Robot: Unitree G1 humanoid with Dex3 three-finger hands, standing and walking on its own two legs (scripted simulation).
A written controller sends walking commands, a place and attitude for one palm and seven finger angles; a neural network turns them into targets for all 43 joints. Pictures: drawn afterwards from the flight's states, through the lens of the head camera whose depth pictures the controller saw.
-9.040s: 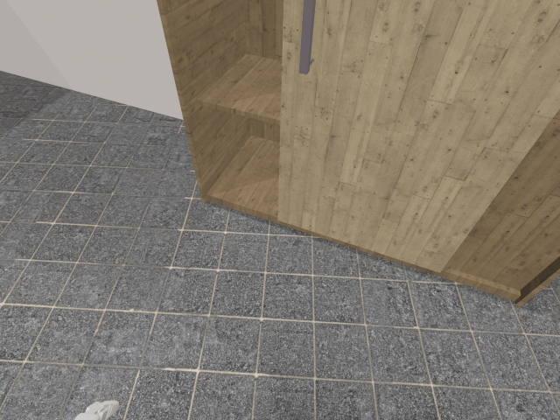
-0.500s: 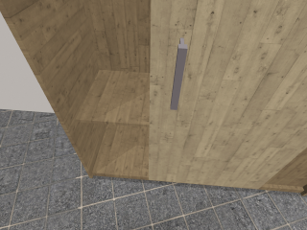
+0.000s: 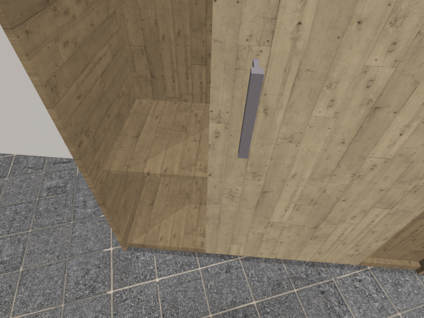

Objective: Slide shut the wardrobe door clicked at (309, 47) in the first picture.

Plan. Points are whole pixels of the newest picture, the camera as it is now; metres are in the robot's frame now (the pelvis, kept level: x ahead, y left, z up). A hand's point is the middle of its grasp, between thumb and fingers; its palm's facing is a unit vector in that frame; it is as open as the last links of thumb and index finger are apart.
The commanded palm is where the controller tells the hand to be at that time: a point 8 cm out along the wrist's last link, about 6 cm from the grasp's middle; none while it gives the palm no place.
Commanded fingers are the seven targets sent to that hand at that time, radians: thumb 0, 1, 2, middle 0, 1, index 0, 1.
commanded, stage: come to a stop and stand still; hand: right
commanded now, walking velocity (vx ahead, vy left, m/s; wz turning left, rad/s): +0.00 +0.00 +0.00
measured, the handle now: (248, 112) +0.50 -0.04 +0.14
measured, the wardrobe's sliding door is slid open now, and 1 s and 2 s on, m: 0.38 0.38 0.38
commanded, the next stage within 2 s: look again from close up in 0.16 s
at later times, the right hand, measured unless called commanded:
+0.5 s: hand out of the picture -0.01 -0.15 -0.17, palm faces +0.03 +0.98 -0.18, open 7.4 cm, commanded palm none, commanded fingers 0.00 -0.90 -0.90 0.20 0.30 0.20 0.30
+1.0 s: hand out of the picture -0.01 -0.14 -0.17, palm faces +0.04 +0.98 -0.17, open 7.4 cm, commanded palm none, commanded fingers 0.00 -0.90 -0.90 0.20 0.30 0.20 0.30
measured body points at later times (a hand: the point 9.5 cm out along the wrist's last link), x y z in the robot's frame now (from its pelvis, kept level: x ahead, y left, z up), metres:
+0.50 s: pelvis +0.01 +0.01 +0.00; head +0.01 +0.01 +0.45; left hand -0.02 +0.22 -0.16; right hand -0.01 -0.20 -0.16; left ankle +0.04 +0.13 -0.74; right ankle -0.03 -0.06 -0.74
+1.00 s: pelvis +0.01 +0.01 +0.00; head +0.02 +0.02 +0.45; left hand -0.01 +0.22 -0.16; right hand -0.01 -0.20 -0.16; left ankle +0.04 +0.13 -0.74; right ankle -0.03 -0.06 -0.74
